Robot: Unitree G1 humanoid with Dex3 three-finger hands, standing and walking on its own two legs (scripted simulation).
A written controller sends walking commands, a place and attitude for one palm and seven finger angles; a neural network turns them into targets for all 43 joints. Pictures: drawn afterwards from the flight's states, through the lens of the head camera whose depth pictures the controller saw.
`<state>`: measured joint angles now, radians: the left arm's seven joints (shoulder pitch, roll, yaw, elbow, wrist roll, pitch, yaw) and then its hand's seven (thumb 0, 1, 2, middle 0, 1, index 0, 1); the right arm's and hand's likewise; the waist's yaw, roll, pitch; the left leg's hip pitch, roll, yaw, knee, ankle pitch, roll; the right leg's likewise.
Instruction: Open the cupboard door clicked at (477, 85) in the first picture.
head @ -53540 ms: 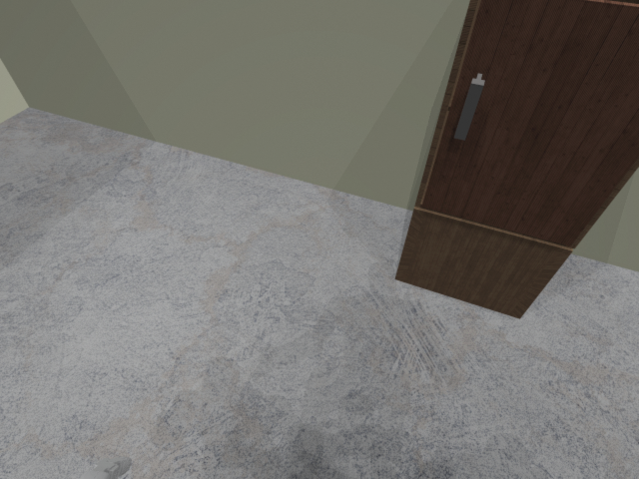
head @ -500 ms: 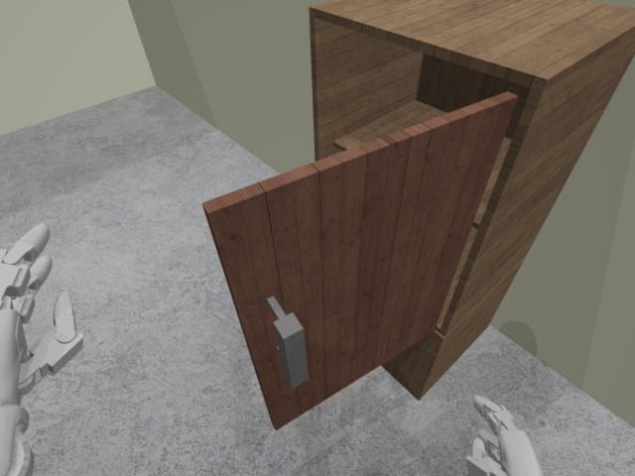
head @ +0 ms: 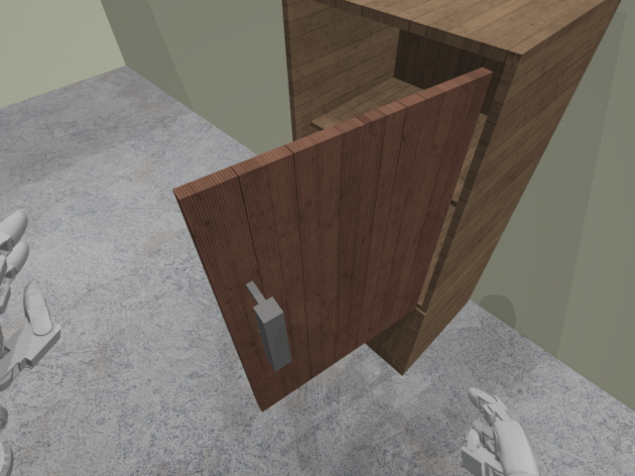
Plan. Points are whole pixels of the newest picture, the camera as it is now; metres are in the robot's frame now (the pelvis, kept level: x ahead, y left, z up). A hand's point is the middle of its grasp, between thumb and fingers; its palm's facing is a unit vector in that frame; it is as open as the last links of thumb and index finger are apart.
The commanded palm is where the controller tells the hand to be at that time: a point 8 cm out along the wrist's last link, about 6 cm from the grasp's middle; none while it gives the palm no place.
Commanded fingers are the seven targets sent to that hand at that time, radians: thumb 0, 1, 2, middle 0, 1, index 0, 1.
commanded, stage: step back with the hand held close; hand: left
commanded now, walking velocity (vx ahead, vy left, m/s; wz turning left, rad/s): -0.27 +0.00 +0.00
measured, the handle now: (266, 325) +0.30 +0.10 +0.01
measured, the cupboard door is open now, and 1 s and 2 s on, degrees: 80 80 80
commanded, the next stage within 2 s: stop stepping back and stand still in 0.96 s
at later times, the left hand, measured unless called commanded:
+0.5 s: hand out of the picture +0.13 +0.29 +0.15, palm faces +0.45 -0.75 -0.48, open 7.4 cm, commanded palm +0.07 +0.32 +0.17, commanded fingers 0.00 0.90 0.90 -0.20 -0.30 -0.20 -0.30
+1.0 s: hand out of the picture +0.07 +0.23 +0.14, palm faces +0.27 -0.82 -0.51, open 7.4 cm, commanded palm -0.02 +0.29 +0.17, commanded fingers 0.00 0.90 0.90 -0.20 -0.30 -0.20 -0.30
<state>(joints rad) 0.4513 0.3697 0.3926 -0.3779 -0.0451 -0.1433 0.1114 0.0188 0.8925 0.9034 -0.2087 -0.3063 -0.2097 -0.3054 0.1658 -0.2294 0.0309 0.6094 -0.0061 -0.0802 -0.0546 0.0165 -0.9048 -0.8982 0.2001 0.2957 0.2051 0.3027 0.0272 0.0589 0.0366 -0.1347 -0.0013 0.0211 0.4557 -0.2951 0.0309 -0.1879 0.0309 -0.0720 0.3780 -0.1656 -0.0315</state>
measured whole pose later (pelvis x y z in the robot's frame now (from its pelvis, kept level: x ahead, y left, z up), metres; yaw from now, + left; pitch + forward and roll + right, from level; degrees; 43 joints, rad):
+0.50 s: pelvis -0.08 +0.03 -0.02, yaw -1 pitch -2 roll +0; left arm 0.50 0.37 0.42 -0.48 0.02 -0.18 0.14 0.02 0.89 0.90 -0.21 -0.31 -0.21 -0.31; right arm 0.22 -0.22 0.01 0.55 -0.01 -0.05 -0.07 0.02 -0.90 -0.90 0.20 0.30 0.21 0.30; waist 0.02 0.00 0.04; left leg -0.35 -0.05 0.07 0.68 -0.33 0.08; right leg -0.41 -0.03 -0.03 0.61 -0.16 0.00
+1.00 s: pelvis -0.18 -0.01 -0.01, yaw -3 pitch +6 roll -1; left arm 0.49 0.46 0.42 -0.57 -0.06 -0.19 0.12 0.02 0.89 0.90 -0.21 -0.31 -0.21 -0.31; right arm 0.05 -0.17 0.02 0.61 -0.03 -0.13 -0.03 0.02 -0.90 -0.90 0.20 0.30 0.21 0.30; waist 0.02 -0.02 0.08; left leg -0.52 0.03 0.07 0.36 0.06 0.03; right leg -0.12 0.04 0.01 0.43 -0.42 -0.02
